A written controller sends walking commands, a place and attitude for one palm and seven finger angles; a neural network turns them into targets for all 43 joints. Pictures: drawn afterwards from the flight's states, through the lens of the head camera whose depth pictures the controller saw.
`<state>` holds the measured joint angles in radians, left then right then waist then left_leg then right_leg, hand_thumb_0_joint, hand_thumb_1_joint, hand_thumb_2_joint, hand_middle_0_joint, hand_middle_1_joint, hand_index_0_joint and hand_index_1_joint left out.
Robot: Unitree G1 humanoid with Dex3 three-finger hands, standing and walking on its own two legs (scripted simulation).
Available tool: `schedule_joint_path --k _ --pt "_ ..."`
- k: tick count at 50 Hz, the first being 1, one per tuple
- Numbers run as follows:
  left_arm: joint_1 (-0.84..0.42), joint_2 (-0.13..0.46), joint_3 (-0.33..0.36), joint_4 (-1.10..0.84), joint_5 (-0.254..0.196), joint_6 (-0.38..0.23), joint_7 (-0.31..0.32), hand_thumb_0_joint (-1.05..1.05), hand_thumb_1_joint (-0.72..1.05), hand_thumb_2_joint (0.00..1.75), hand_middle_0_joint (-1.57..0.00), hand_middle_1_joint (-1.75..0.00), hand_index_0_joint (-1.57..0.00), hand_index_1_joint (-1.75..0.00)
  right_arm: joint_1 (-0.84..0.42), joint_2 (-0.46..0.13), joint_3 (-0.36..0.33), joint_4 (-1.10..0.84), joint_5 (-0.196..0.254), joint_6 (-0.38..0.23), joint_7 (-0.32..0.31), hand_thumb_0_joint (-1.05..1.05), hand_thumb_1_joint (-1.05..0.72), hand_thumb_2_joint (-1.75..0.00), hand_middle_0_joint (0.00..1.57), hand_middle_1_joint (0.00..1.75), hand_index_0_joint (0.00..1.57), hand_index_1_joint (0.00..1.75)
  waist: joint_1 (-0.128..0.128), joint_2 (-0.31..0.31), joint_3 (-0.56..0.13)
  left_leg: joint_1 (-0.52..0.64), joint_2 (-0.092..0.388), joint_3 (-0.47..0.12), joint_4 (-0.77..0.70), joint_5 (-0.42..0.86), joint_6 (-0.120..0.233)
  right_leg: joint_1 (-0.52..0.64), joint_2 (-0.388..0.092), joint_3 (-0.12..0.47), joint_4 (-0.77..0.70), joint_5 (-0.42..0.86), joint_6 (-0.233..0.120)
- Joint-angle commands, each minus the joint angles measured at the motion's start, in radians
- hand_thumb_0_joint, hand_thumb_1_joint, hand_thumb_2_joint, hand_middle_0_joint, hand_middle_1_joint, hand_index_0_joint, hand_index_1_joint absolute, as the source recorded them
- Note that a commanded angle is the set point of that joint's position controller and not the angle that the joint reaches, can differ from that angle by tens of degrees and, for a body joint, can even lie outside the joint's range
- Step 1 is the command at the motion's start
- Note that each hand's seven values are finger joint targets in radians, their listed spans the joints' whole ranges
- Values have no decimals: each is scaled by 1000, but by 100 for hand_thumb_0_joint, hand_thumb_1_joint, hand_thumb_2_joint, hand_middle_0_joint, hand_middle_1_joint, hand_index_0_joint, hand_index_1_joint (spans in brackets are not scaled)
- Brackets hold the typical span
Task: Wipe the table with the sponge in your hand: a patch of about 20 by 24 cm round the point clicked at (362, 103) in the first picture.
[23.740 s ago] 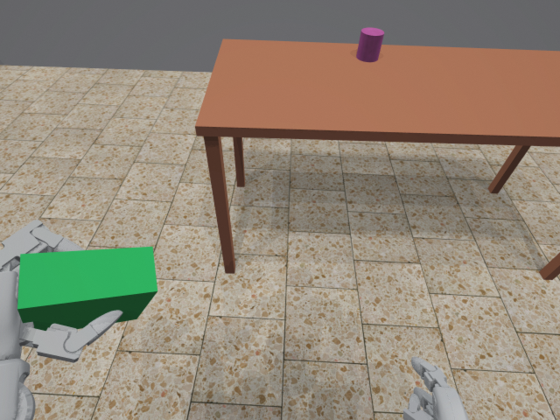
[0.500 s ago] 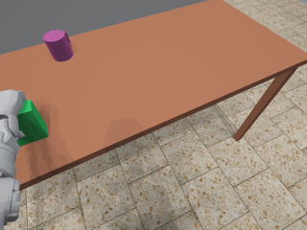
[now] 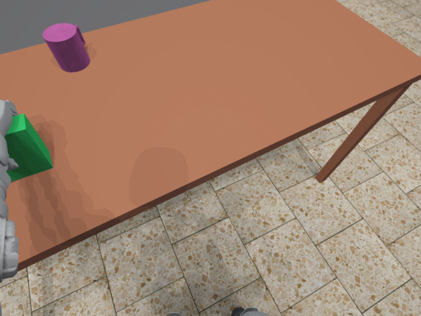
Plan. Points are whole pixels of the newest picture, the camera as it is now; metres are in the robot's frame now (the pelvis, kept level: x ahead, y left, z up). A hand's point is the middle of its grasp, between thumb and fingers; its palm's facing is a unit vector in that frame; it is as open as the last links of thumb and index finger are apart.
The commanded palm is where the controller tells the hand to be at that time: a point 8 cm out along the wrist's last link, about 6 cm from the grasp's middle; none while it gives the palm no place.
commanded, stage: wipe forward along the first lane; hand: left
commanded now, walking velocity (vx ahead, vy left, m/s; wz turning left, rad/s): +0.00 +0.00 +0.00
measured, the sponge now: (8, 158) +0.40 +0.41 +0.03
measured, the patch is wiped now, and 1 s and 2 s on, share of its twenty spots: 0.20 0.25 0.35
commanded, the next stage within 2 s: slide across to the middle lane in 0.26 s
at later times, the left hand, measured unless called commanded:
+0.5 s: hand out of the picture +0.45 +0.42 +0.07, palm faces -0.18 +0.06 -0.98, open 9.4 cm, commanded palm +0.46 +0.39 +0.12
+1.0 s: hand (26, 116) +0.47 +0.37 +0.07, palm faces -0.14 +0.03 -0.99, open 9.4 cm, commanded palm +0.47 +0.35 +0.12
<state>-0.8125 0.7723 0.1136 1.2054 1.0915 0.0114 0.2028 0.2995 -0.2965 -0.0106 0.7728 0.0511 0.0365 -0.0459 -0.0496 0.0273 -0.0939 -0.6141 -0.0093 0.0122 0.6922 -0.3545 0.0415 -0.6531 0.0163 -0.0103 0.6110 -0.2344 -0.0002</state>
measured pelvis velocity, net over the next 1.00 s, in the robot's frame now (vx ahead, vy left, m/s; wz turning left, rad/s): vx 0.03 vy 0.00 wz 0.00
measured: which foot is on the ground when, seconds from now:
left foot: down 0.00-1.00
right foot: down 0.00-1.00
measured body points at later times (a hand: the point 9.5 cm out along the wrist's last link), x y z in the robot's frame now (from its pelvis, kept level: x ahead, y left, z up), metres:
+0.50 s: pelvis +0.02 +0.01 +0.00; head +0.14 +0.02 +0.43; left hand +0.46 +0.41 +0.12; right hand +0.03 -0.28 -0.12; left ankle -0.02 +0.09 -0.72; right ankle +0.03 -0.13 -0.72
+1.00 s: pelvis +0.03 +0.00 +0.01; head +0.12 +0.01 +0.45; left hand +0.47 +0.37 +0.12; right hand +0.07 -0.28 -0.12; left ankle -0.02 +0.09 -0.72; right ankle +0.03 -0.13 -0.72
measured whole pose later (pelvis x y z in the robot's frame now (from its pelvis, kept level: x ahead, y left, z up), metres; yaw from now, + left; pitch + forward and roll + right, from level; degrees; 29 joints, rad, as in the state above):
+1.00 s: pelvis +0.03 +0.00 +0.01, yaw +0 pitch +16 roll -2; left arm -0.88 0.71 0.06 1.21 1.09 0.09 0.20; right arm 0.30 -0.28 -0.01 0.78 0.04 0.05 -0.03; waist -0.08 0.03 -0.09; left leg -0.54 -0.01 0.00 0.62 -0.36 0.04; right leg -0.57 0.02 -0.01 0.53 -0.24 0.00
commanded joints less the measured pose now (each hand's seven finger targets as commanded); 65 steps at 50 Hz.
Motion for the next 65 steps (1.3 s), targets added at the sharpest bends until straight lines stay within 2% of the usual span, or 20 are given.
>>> schedule_joint_path --k 1,9,16,18,24,27,33,36,38,41,44,47,49,51,54,55,58,61,63,65 --pt "-313 302 9 -109 30 19 25 0 10 130 -120 -160 -120 -160 115 -184 -55 -62 -4 -10 -11 0 -90 -90 20 30 20 30 -18 19 -303 104 -9 -33 -87 263 -5 218 34 3 -30 167 -52" --pt "-386 315 -4 -115 40 22 2 0 10 130 -120 -160 -120 -160 158 -186 -57 -55 -10 5 -12 0 -90 -90 20 30 20 30 -28 78 -355 164 1 -44 -58 398 -24 187 40 -6 -8 226 -60" --pt "-403 373 23 -95 46 12 -22 0 10 130 -120 -160 -120 -160 179 -199 -52 -48 -15 29 -16 0 -90 -90 20 30 20 30 -36 51 -337 145 2 -43 -39 432 -26 178 44 -8 -1 249 -58" --pt "-399 367 22 -122 51 3 -28 0 10 130 -120 -160 -120 -160 188 -196 -55 -52 -18 33 -15 0 -90 -90 20 30 20 30 -23 95 -383 170 1 -42 -34 488 -31 186 44 -5 4 278 -62" --pt "-429 302 0 -197 8 -16 -26 0 10 130 -120 -160 -120 -160 210 -181 -68 -44 -16 27 -15 0 -90 -90 20 30 20 30 -37 113 -442 268 22 -54 -24 607 -40 186 48 -10 -2 297 -55" --pt "-411 304 11 -192 -15 -5 -24 0 10 130 -120 -160 -120 -160 193 -179 -65 -34 -13 26 -14 0 -90 -90 20 30 20 30 -32 97 -411 244 16 -44 -44 558 -35 226 46 -8 -20 300 -53" --pt "-430 267 -7 -225 -2 22 -16 0 10 130 -120 -160 -120 -160 179 -172 -66 -20 -16 17 -11 0 -90 -90 20 30 20 30 -29 129 -417 312 24 -53 -65 682 -46 250 44 -12 -39 338 -56" --pt "-421 228 -32 -215 -7 36 -12 0 10 130 -120 -160 -120 -160 166 -167 -63 -23 -16 14 -8 0 -90 -90 20 30 20 30 -31 115 -386 300 21 -48 -78 648 -44 263 44 -13 -48 327 -53" --pt "-435 277 9 -231 -7 41 -5 0 10 130 -120 -160 -120 -160 156 -172 -61 -22 -17 14 -5 0 -90 -90 20 30 20 30 -17 122 -403 295 17 -44 -90 654 -43 307 40 -6 -53 357 -57" --pt "-420 263 0 -173 8 63 13 0 10 130 -120 -160 -120 -160 147 -168 -57 -21 -18 12 -1 0 -90 -90 20 30 20 30 -23 76 -359 238 7 -33 -101 574 -31 324 36 -5 -56 355 -53" --pt "-487 287 4 -198 10 73 26 0 10 130 -120 -160 -120 -160 141 -169 -54 -24 -18 6 1 0 -90 -90 20 30 20 30 -31 97 -398 246 5 -26 -108 552 -28 351 32 4 -57 374 -51" --pt "-469 244 -25 -163 13 87 29 0 10 130 -120 -160 -120 -160 139 -165 -55 -24 -15 -1 4 0 -90 -90 20 30 20 30 -36 89 -377 233 3 -24 -112 535 -26 344 32 0 -59 373 -50" --pt "-489 242 -22 -187 12 81 28 0 10 130 -120 -160 -120 -160 146 -164 -60 -23 -17 -5 4 0 -90 -90 20 30 20 30 -36 103 -428 268 7 -29 -104 584 -30 348 32 3 -55 387 -49" --pt "-514 197 -57 -170 8 85 29 0 10 130 -120 -160 -120 -160 147 -160 -61 -19 -16 -13 3 0 -90 -90 20 30 20 30 -58 80 -385 249 5 -23 -108 524 -22 332 32 3 -67 369 -47" --pt "-528 231 -30 -176 4 88 36 0 10 130 -120 -160 -120 -160 147 -162 -60 -15 -17 -15 1 0 -90 -90 20 30 20 30 -48 88 -423 249 3 -24 -112 533 -23 354 29 7 -61 383 -47" --pt "-539 179 -74 -166 6 93 36 0 10 130 -120 -160 -120 -160 145 -157 -60 -16 -15 -19 0 0 -90 -90 20 30 20 30 -65 103 -389 250 2 -22 -112 519 -22 328 30 5 -70 367 -47" --pt "-449 210 -25 -141 -1 105 37 0 10 130 -120 -160 -120 -160 135 -164 -58 -14 -18 -17 6 0 -90 -90 20 30 20 30 -25 81 -410 234 1 -20 -120 532 -24 373 29 8 -67 391 -51" --pt "-431 158 -60 -148 -3 110 40 0 10 130 -120 -160 -120 -160 130 -157 -60 -19 -15 -21 8 0 -90 -90 20 30 20 30 -31 66 -386 222 1 -15 -126 494 -20 369 30 5 -69 372 -47" --pt "-388 175 -24 -177 -10 108 45 0 10 130 -120 -160 -120 -160 120 -159 -64 -22 -17 -21 9 0 -90 -90 20 30 20 30 -5 78 -428 249 3 -18 -127 560 -23 397 29 8 -65 407 -51" --pt "-335 104 -63 -169 -21 112 49 0 10 130 -120 -160 -120 -160 115 -149 -67 -27 -15 -27 13 0 -90 -90 20 30 20 30 -7 59 -401 250 6 -15 -125 563 -23 387 32 2 -67 396 -46"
